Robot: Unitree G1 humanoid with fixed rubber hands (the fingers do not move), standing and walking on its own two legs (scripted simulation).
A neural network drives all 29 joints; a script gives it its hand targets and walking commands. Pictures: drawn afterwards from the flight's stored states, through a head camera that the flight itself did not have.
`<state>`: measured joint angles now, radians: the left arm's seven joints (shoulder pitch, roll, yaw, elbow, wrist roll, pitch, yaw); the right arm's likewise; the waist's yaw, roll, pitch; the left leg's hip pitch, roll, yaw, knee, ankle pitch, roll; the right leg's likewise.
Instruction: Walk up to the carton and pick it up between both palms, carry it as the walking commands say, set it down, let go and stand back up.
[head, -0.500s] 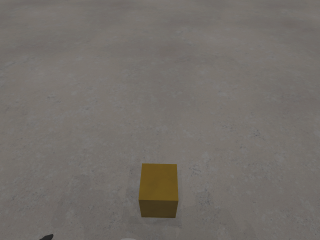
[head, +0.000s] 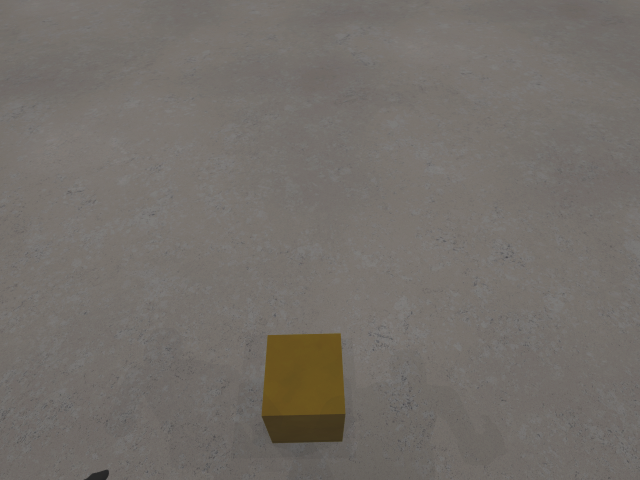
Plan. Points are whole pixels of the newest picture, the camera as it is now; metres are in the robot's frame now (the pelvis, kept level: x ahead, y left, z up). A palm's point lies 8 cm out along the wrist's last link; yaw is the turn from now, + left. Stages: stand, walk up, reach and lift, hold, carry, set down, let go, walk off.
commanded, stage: walk up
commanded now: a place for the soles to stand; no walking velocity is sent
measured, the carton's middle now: (305, 389) +0.46 +0.08 -0.63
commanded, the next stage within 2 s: none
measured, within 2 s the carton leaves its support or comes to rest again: neither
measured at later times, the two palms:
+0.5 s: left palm out of the picture +0.10 +0.32 -0.09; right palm out of the picture +0.08 -0.32 -0.08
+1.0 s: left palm out of the picture +0.10 +0.34 -0.11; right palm out of the picture +0.09 -0.30 -0.07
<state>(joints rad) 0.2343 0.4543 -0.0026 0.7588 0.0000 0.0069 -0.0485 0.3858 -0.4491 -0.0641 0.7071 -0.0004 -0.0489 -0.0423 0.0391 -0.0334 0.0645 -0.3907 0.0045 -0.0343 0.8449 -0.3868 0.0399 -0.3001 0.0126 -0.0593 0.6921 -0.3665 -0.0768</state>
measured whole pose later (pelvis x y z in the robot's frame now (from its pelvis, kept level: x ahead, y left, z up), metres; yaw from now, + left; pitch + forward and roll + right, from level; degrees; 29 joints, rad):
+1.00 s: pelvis +0.01 +0.03 -0.01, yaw +0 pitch -2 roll +0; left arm 0.23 0.45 0.00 0.76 0.00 0.01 -0.04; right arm 0.34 -0.43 -0.06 0.71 0.00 -0.06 -0.05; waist 0.01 -0.04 0.09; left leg -0.34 0.00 -0.04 0.73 -0.36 0.00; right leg -0.35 -0.01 -0.06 0.73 -0.36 -0.05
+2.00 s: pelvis +0.00 +0.05 -0.01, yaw +1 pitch -2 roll -1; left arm 0.22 0.45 0.00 0.76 0.00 0.01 -0.04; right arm 0.29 -0.41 -0.06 0.71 0.00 -0.05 -0.03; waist 0.02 -0.03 0.09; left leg -0.34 -0.02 -0.04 0.73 -0.35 0.02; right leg -0.34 -0.03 -0.06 0.71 -0.34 -0.05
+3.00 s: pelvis +0.00 +0.05 -0.01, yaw +1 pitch -2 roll -1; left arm 0.21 0.45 0.00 0.76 0.00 0.01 -0.04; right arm 0.28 -0.41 -0.06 0.71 0.00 -0.05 -0.03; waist 0.02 -0.03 0.09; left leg -0.34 -0.02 -0.04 0.73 -0.35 0.02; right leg -0.33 -0.03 -0.06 0.71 -0.34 -0.05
